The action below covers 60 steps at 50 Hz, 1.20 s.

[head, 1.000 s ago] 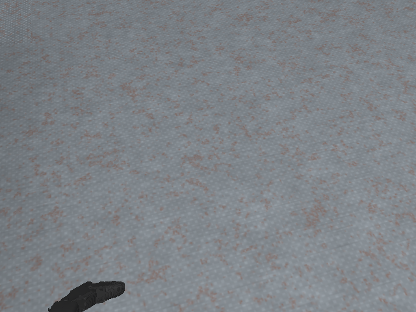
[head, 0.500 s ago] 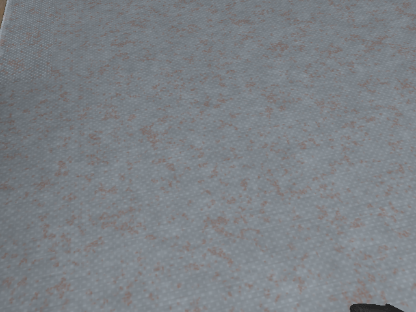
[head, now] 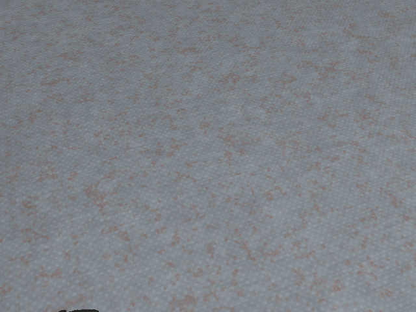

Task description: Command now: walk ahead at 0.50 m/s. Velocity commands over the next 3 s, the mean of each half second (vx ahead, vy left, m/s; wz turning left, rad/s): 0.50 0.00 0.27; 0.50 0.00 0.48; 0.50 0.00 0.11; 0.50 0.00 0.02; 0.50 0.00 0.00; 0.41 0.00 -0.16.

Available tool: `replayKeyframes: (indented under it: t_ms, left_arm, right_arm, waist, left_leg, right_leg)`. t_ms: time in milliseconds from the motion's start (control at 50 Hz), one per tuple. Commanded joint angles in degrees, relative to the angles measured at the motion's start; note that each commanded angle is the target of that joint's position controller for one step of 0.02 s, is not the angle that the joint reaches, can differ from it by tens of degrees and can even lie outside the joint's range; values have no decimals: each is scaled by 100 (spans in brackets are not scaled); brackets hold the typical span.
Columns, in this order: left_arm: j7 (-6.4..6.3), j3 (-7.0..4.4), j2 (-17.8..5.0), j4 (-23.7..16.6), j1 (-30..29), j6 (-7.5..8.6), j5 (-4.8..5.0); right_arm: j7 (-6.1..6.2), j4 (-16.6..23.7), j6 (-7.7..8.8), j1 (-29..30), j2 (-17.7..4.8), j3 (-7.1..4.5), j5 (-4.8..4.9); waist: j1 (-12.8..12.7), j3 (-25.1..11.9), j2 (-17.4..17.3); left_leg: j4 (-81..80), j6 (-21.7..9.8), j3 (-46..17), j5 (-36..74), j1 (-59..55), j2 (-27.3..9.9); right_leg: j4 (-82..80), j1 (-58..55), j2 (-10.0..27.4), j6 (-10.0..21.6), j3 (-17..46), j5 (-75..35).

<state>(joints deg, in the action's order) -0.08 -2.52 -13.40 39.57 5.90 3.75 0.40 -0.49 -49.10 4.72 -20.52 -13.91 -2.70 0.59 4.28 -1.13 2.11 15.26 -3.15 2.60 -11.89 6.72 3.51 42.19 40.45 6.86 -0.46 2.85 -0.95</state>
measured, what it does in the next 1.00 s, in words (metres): walks ahead, turning left: right foot, then left foot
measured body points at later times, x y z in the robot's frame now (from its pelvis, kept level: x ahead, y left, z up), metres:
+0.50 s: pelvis +0.26 -0.05 +0.00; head +0.28 -0.05 +0.45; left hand +0.25 +0.23 -0.12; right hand +0.47 -0.27 -0.11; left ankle +0.38 +0.15 -0.68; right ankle +0.21 -0.15 -0.75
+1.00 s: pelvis +0.52 +0.07 +0.00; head +0.54 +0.10 +0.45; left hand +0.59 +0.39 -0.09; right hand +0.70 -0.15 -0.11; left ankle +0.46 +0.13 -0.75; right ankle +0.74 -0.04 -0.68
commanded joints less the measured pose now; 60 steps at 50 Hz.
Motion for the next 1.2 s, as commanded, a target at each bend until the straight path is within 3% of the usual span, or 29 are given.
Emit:
replayKeyframes:
  t_ms: [20, 100, 140, 160, 180, 200, 220, 240, 260, 300, 380, 480, 580, 640, 660, 680, 700, 720, 740, 760, 780, 800, 820, 880, 980, 1100, 1160, 1180, 1200]
  left_arm:
    - [88, -57, -308, -522, -711, 110, 62]
    - [208, -121, -484, -606, -672, 202, 55]
    - [148, -329, -855, -255, 590, 250, -29]
    - [74, -468, -1350, -101, 1753, 254, -131]
    - [64, -527, -1708, -26, 1974, 215, -136]
    - [42, -416, -1155, -32, 2060, 196, -76]
    - [12, -329, -933, -49, 1717, 196, -47]
    - [15, -264, -764, -72, 1323, 197, -60]
    - [37, -215, -594, -65, 1021, 212, -70]
    - [55, -195, -474, -1, 752, 283, -118]
    - [-14, -281, -663, 235, 817, 341, -140]
    - [-112, -339, -870, 431, 981, 268, -105]
    - [-133, -428, -1090, 661, 1307, 98, 22]
    - [-167, -496, -1348, 652, 1140, -6, 103]
    - [-178, -510, -1422, 641, 1036, -52, 128]
    - [-190, -471, -1356, 624, 1012, -57, 132]
    - [-172, -294, -812, 462, 1155, 6, -131]
    - [-92, -112, -389, 140, 1487, 223, -110]
    - [-11, -226, -920, 62, 737, 416, 117]
    - [12, -219, -948, -65, 404, 494, 212]
    - [-39, -205, -876, -7, 395, 509, 89]
    - [-79, -258, -952, 21, 414, 469, -59]
    - [-66, -286, -962, 14, 511, 388, -83]
    - [-56, -235, -738, 38, 572, 206, -123]
    - [14, -84, -462, -142, -391, 207, -88]
    - [185, -117, -667, -387, -1050, 304, -4]
    - [219, -201, -831, -292, -492, 355, -12]
    - [197, -296, -988, -93, 174, 369, -47]
    - [166, -382, -1282, 70, 1154, 379, -121]
  right_arm:
    - [14, 245, 12, -107, -1003, -229, 64]
    - [34, 164, -97, -101, -1109, -276, 84]
    - [49, 192, -124, 70, -967, -217, 84]
    - [46, 379, -89, 166, -600, -74, -49]
    - [16, 489, 45, -475, -107, 78, -9]
    - [6, 361, 109, -223, -708, -72, 114]
    - [2, 509, 119, 252, -916, -147, 172]
    - [21, 555, 86, 516, -843, -147, 127]
    - [34, 592, 29, 634, -790, -172, 69]
    - [30, 569, -133, 420, -622, -195, 110]
    - [38, 707, -267, 626, -418, -195, 68]
    - [-110, 984, -250, 1448, -252, -132, 32]
    - [-273, 1390, -255, 2130, -255, -110, 49]
    - [-310, 1454, -292, 1719, -518, -250, 38]
    - [-297, 1314, -303, 1067, -720, -371, 57]
    - [-220, 1061, -314, 112, -1082, -568, 64]
    - [-86, 929, -356, -456, -1661, -708, 67]
    - [-126, 1132, -245, -203, -1958, -689, 62]
    - [-151, 1158, -202, -347, -1428, -553, 26]
    - [-136, 1131, -149, -128, -1165, -480, 26]
    - [-130, 1202, -123, 292, -1002, -419, 53]
    - [-111, 1278, -118, 630, -813, -361, 39]
    - [-86, 1365, -114, 769, -741, -324, -18]
    - [-7, 1296, -59, 700, -790, -322, -23]
    - [86, 1037, -71, 278, -905, -325, 17]
    - [75, 770, -107, -149, -1001, -339, 45]
    - [108, 754, -175, -10, -1079, -370, 35]
    - [108, 785, -190, 84, -996, -336, 30]
    - [107, 907, -185, 167, -784, -237, -37]
  waist:
    - [88, 194, -591]
    - [-56, 198, -740]
    - [-715, -528, -578]
    - [-1165, -1473, 125]
    - [-857, -2018, 1618]
    - [-1120, -1898, 998]
    - [-1068, -1188, 669]
    - [-894, -819, 294]
    - [-732, -451, 273]
    - [-436, -208, 429]
    - [-345, 52, 146]
    - [-615, 292, 97]
    - [-832, 556, 98]
    - [-457, 165, 395]
    - [-66, -160, 389]
    - [406, -648, 214]
    - [363, -1055, -966]
    - [-150, -1971, -1873]
    - [295, -1877, -972]
    - [210, -1166, -826]
    - [-95, -723, -229]
    - [-311, -493, -233]
    - [-471, -405, -359]
    - [-568, -274, -369]
    - [-161, -32, -605]
    - [104, 271, -698]
    - [-262, 86, -862]
    - [-595, -326, -771]
    - [-1012, -1126, -436]
  left_leg:
    - [-408, -904, -839, 1071, -42, -1558]
    - [155, -759, -1094, 1446, -469, -1799]
    - [1566, -501, -803, 2594, -30, -1336]
    - [3439, -225, -465, 1287, 1147, -906]
    - [5249, 106, -415, -1972, 3367, -60]
    - [5993, 119, -1042, -2011, 4017, -312]
    - [6117, 92, -981, -1460, 4262, -564]
    - [5933, 120, -866, -965, 4059, -803]
    - [5647, 153, -882, -630, 3885, -936]
    - [5404, 209, -916, -263, 3390, -1047]
    - [4879, 337, -995, 387, 3676, -1024]
    - [3245, 278, -568, 1534, 3499, -963]
    - [2411, 0, -147, 947, 3601, -869]
    - [2282, -339, 365, 35, 2584, -365]
    - [2040, -505, 501, -2, 1738, -98]
    - [1625, -730, 375, 422, 216, 99]
    - [1647, -1115, -1472, 980, -1444, -1090]
    - [552, -2369, -4930, -326, -2913, -2269]
    - [122, -2027, -4720, -520, -2874, -2188]
    - [167, -1790, -3866, -173, -2213, -2006]
    - [181, -1576, -3197, 411, -1280, -1758]
    - [115, -1469, -2727, 972, -548, -1556]
    - [-12, -1442, -2520, 1264, -89, -1421]
    - [-198, -1433, -1938, 2082, 460, -1285]
    - [-230, -1014, -1244, 1817, 607, -936]
    - [140, -947, -1762, 1303, -333, -1470]
    - [733, -742, -1773, 2576, -615, -1491]
    - [1480, -610, -1535, 3381, -488, -1190]
    - [2888, -395, -1256, 2768, 315, -856]
  right_leg:
    - [-679, -313, -196, 40, -208, -158]
    - [-1270, -788, -390, 335, -280, 613]
    - [-1550, -2745, -552, 597, -379, 547]
    - [-1382, -4557, 632, 1016, 866, 229]
    - [-1927, -6190, 1812, 1866, 3252, 959]
    - [-2226, -6032, 1720, 1816, 3525, 1696]
    - [-2293, -5379, 1551, 1560, 2623, 1554]
    - [-2466, -4630, 1305, 1401, 1994, 1258]
    - [-2711, -4010, 1092, 1312, 1530, 1052]
    - [-3115, -3339, 888, 1200, 872, 668]
    - [-3320, -3218, 852, 1162, -70, -396]
    - [-3369, -3432, 724, 940, -916, -410]
    - [-3012, -4333, 1029, 821, -1217, -882]
    - [-1955, -4550, 1027, 635, -1471, -3427]
    - [-1052, -4440, 909, 539, -1592, -4045]
    - [278, -3771, 646, 331, -1711, -3559]
    - [2236, -1962, 213, 53, -1667, 144]
    - [3922, 52, -967, -182, -440, 3556]
    - [4142, 692, -663, -47, 322, 3181]
    - [3863, 911, -442, 87, 237, 2674]
    - [3354, 579, -168, 102, 235, 2250]
    - [2878, 158, -15, 58, 228, 2023]
    - [2689, -191, 59, 18, 249, 1886]
    - [1993, -348, 59, -184, 41, 1512]
    - [-109, -627, -186, -239, -137, -288]
    - [-1131, -445, -384, 75, -100, -95]
    - [-1444, -1218, -602, 370, -301, 486]
    - [-1558, -2193, -716, 535, -416, 341]
    - [-1324, -3796, -8, 914, 315, 41]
